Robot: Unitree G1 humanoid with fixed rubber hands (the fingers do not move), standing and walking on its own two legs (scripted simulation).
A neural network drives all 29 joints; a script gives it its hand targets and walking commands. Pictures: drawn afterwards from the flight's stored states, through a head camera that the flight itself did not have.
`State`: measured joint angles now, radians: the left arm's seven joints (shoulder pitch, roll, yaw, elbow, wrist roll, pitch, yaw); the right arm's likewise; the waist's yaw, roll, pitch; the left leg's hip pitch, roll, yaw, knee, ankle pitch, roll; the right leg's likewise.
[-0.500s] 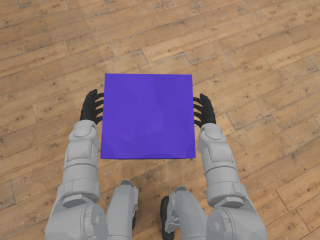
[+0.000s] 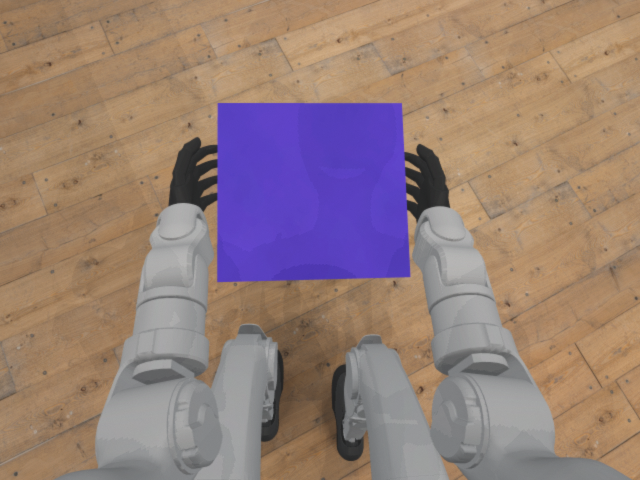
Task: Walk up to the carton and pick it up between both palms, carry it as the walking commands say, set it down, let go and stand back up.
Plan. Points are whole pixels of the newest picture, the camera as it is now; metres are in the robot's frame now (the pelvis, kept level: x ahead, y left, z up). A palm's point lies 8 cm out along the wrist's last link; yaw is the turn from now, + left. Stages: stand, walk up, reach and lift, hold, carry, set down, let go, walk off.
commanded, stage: set down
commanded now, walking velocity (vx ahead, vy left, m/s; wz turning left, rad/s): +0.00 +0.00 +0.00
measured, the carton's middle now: (309, 209) +0.45 +0.02 -0.14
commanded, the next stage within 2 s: none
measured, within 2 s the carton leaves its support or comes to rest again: neither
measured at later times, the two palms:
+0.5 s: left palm (207, 206) +0.45 +0.17 -0.16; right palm (411, 210) +0.46 -0.13 -0.16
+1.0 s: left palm (221, 217) +0.47 +0.18 -0.29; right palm (388, 221) +0.48 -0.12 -0.28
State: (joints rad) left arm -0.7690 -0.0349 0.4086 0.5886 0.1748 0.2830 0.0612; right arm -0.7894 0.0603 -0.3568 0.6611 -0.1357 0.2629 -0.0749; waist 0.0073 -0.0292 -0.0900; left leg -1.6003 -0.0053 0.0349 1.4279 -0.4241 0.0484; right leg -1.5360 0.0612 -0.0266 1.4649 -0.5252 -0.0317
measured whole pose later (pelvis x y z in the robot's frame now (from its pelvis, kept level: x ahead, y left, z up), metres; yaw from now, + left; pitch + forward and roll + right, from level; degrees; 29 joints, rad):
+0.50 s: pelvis -0.02 +0.00 -0.08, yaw +0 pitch +37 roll +0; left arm -0.97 0.05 0.40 0.68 0.13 0.29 0.08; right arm -0.99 0.00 -0.36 0.73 -0.10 0.28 -0.11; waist 0.01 -0.04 -0.03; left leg -1.88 0.01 0.05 1.69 -0.46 0.05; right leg -1.82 0.07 -0.03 1.75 -0.58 -0.03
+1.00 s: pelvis -0.05 -0.01 -0.14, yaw -1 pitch +27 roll +0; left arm -1.24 0.20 0.35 0.55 -0.02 0.35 0.09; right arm -1.26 -0.13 -0.21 0.55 0.05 0.38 -0.20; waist 0.03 -0.04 0.53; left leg -1.91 -0.02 0.01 1.94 -0.49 0.01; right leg -1.85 0.09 -0.05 1.99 -0.60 -0.04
